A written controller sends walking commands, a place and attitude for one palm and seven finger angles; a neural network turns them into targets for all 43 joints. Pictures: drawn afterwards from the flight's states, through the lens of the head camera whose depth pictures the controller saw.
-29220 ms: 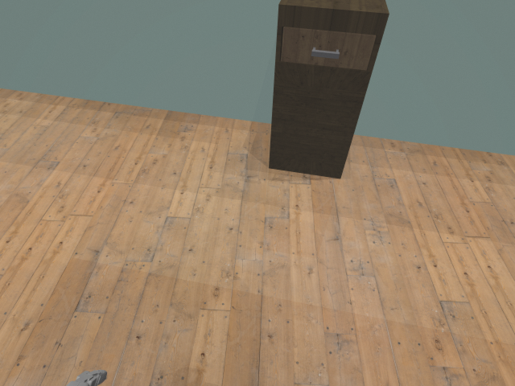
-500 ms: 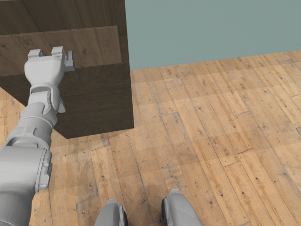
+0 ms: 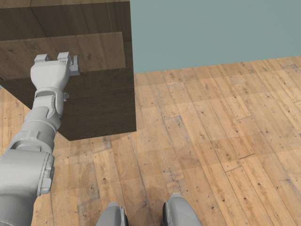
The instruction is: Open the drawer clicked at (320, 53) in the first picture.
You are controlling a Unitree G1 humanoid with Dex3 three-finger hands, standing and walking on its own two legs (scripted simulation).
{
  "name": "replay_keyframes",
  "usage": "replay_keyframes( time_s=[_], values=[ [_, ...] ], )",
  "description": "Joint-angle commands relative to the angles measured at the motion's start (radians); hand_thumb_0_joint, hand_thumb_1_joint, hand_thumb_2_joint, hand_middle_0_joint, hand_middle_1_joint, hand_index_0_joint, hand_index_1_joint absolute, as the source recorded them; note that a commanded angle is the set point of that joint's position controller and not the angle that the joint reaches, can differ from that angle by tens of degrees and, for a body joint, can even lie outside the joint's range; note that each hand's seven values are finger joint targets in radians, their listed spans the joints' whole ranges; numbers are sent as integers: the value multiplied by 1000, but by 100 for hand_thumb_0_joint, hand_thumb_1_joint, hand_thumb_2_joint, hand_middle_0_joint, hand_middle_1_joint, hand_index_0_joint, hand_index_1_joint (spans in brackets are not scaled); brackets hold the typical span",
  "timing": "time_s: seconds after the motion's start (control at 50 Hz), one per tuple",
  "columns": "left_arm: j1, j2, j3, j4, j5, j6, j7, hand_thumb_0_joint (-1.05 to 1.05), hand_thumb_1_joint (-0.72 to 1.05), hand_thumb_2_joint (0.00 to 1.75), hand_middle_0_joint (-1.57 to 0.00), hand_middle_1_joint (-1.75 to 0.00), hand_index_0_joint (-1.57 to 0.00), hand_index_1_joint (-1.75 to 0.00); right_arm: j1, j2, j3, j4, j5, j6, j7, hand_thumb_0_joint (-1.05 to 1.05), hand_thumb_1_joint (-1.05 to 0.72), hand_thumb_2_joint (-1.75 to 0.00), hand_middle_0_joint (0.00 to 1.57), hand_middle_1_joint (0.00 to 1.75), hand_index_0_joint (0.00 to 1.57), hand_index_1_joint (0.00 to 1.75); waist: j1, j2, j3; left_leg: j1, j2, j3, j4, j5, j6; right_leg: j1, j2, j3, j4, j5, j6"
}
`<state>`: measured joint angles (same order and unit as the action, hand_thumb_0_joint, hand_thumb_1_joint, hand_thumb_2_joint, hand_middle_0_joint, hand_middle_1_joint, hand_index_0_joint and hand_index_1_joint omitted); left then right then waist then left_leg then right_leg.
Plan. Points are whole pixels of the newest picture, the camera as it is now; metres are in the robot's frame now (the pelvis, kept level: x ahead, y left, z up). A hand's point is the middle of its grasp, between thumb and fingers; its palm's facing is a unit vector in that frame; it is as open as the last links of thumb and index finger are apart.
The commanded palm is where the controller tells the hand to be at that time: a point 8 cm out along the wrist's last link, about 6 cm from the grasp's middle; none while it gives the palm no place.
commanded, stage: close the thumb around the handle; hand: left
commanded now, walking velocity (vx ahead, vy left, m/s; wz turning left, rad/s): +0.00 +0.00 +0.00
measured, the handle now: (58, 66) +0.55 +0.22 +0.02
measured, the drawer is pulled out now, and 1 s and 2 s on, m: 0.00 0.07 0.17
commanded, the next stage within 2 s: pull the drawer open in 0.32 s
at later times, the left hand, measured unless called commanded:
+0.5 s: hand (60, 85) +0.50 +0.22 -0.01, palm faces -0.04 -0.01 -1.00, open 5.4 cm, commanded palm +0.47 +0.22 +0.04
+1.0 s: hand (59, 105) +0.44 +0.22 -0.01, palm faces -0.01 -0.04 -1.00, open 5.3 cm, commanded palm +0.40 +0.22 +0.04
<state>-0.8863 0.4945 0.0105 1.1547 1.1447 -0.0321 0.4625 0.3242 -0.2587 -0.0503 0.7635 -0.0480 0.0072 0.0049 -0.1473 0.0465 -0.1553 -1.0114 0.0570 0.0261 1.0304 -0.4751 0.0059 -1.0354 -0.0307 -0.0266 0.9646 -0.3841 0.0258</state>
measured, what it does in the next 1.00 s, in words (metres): stands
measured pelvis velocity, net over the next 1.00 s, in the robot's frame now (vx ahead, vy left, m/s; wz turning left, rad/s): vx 0.02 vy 0.00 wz -0.01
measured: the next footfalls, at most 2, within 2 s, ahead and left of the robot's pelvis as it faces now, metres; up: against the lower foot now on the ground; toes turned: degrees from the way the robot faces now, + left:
none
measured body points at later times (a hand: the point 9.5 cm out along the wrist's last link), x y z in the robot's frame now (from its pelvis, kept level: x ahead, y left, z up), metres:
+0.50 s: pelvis +0.00 +0.00 +0.00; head +0.14 +0.00 +0.43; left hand +0.50 +0.22 +0.05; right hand +0.00 -0.28 -0.12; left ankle -0.01 +0.11 -0.67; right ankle +0.03 -0.14 -0.67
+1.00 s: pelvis +0.02 +0.00 +0.02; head +0.12 +0.00 +0.46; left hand +0.43 +0.22 +0.05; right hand +0.08 -0.27 -0.11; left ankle -0.01 +0.11 -0.67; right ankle +0.03 -0.14 -0.67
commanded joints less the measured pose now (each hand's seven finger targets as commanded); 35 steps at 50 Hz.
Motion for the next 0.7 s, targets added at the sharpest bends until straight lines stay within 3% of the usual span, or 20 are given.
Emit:
replay_keyframes(
  time_s=[0.0, 0.02, 0.06, 0.1, 0.12, 0.14, 0.22, 0.26, 0.3, 0.32, 0.4, 0.42, 0.44, 0.46, 0.56, 0.58, 0.6, 0.62, 0.66, 0.68],
  values=[
    [-423, 268, 49, -154, -14, 49, 29, 0, 62, 78, -38, -132, -38, -132, 188, -179, -58, -20, -2, 2, -13, 0, -90, -90, 20, 30, 20, 30, -23, 61, -510, 345, -57, -27, -103, 446, 17, 293, 68, -15, -88, 332, -44],
    [-410, 250, 34, -147, -15, 56, 24, 0, 68, 80, -38, -133, -38, -133, 180, -175, -56, -25, -1, 2, -14, 0, -90, -90, 20, 30, 20, 30, -21, 72, -500, 345, -61, -21, -108, 433, 18, 298, 67, -14, -96, 324, -44],
    [-418, 276, 52, -160, -20, 54, 10, 0, 79, 85, -39, -134, -39, -134, 183, -179, -55, -23, -1, 5, -13, 0, -90, -90, 20, 30, 20, 30, -15, 73, -520, 357, -60, -26, -111, 443, 18, 312, 69, -13, -94, 334, -47],
    [-405, 249, 34, -163, -23, 48, 0, 0, 90, 90, -40, -135, -40, -135, 184, -175, -55, -29, 0, 4, -16, 0, -90, -90, 20, 30, 20, 30, -19, 69, -509, 358, -59, -24, -113, 441, 20, 310, 69, -13, -100, 336, -44],
    [-379, 242, 27, -134, -20, 48, -6, 0, 90, 90, -40, -135, -40, -135, 177, -174, -53, -28, 2, 4, -18, 0, -90, -90, 20, 30, 20, 30, -19, 43, -469, 335, -59, -22, -116, 421, 22, 306, 69, -14, -103, 322, -44],
    [-397, 235, 20, -150, -21, 41, -9, 0, 90, 90, -40, -135, -40, -135, 178, -174, -53, -30, 1, 2, -20, 0, -90, -90, 20, 30, 20, 30, -27, 54, -465, 335, -58, -19, -117, 413, 23, 302, 69, -11, -107, 320, -43],
    [-365, 264, 47, -165, -20, 9, -17, 0, 90, 90, -40, -135, -40, -135, 179, -171, -53, -32, 1, -1, -25, 0, -90, -90, 20, 30, 20, 30, -11, 31, -475, 314, -61, -15, -111, 417, 26, 328, 66, -5, -97, 341, -43],
    [-362, 232, 32, -162, -20, -1, -16, 0, 90, 90, -40, -135, -40, -135, 183, -168, -57, -31, -1, -4, -22, 0, -90, -90, 20, 30, 20, 30, -19, 41, -468, 326, -59, -16, -106, 431, 24, 306, 68, -7, -96, 343, -46],
    [-352, 250, 48, -175, -16, -11, -7, 0, 90, 90, -40, -135, -40, -135, 187, -172, -59, -27, -2, -5, -20, 0, -90, -90, 20, 30, 20, 30, -8, 54, -478, 328, -57, -20, -104, 435, 21, 297, 68, -9, -87, 335, -46],
    [-353, 229, 33, -167, -14, -10, -2, 0, 90, 90, -40, -135, -40, -135, 181, -169, -60, -28, -3, -6, -21, 0, -90, -90, 20, 30, 20, 30, -15, 44, -465, 323, -57, -19, -101, 433, 22, 291, 68, -9, -89, 333, -46],
    [-373, 247, 49, -191, -10, -1, 13, 0, 90, 90, -40, -135, -40, -135, 190, -172, -64, -20, -4, -6, -15, 0, -90, -90, 20, 30, 20, 30, -13, 68, -494, 343, -54, -22, -99, 458, 17, 291, 69, -11, -82, 347, -47],
    [-343, 217, 35, -191, -13, 1, 14, 0, 90, 90, -40, -135, -40, -135, 187, -168, -66, -26, -6, -7, -13, 0, -90, -90, 20, 30, 20, 30, -4, 71, -513, 352, -58, -16, -98, 471, 19, 310, 68, -10, -86, 360, -47],
    [-309, 254, 73, -205, -19, 4, 15, 0, 90, 90, -40, -135, -40, -135, 188, -172, -67, -25, -5, -2, -10, 0, -90, -90, 20, 30, 20, 30, 14, 61, -536, 366, -56, -17, -104, 484, 15, 335, 70, -10, -84, 373, -48],
    [-289, 249, 75, -219, -27, 5, 12, 0, 90, 90, -40, -135, -40, -135, 184, -171, -68, -30, -7, 1, -6, 0, -90, -90, 20, 30, 20, 30, 25, 73, -557, 377, -58, -14, -104, 514, 15, 358, 71, -8, -82, 402, -49],
    [-131, 205, 75, -274, -48, 4, 1, 0, 90, 90, -40, -135, -40, -135, 165, -161, -72, -45, 0, 12, 0, 0, -90, -90, 20, 30, 20, 30, 60, 51, -558, 413, -54, -8, -125, 583, 14, 423, 72, -10, -97, 461, -48],
    [-100, 168, 47, -262, -48, 6, 1, 0, 90, 90, -40, -135, -40, -135, 154, -155, -72, -48, 4, 12, -2, 0, -90, -90, 20, 30, 20, 30, 55, 39, -511, 398, -54, 0, -129, 559, 17, 413, 71, -11, -109, 451, -46],
    [-100, 195, 72, -279, -51, 4, 3, 0, 90, 90, -40, -135, -40, -135, 154, -160, -73, -46, 6, 14, -2, 0, -90, -90, 20, 30, 20, 30, 57, 16, -492, 385, -53, 1, -139, 532, 18, 424, 72, -9, -115, 446, -45],
    [-84, 176, 54, -286, -45, 1, 5, 0, 90, 90, -40, -135, -40, -135, 141, -157, -72, -51, 6, 13, -5, 0, -90, -90, 20, 30, 20, 30, 58, 8, -465, 370, -57, 7, -145, 512, 21, 433, 70, -8, -122, 445, -45],
    [-61, 219, 96, -322, -50, -7, 13, 0, 90, 90, -40, -135, -40, -135, 134, -161, -73, -53, 7, 18, -3, 0, -90, -90, 20, 30, 20, 30, 74, 9, -480, 383, -59, 6, -156, 518, 21, 459, 69, -2, -125, 455, -49],
    [-20, 187, 73, -302, -41, -5, 18, 0, 90, 90, -40, -135, -40, -135, 123, -155, -72, -55, 7, 18, -6, 0, -90, -90, 20, 30, 20, 30, 76, 3, -451, 374, -60, 11, -159, 515, 21, 453, 68, -4, -125, 454, -49]
  ],
)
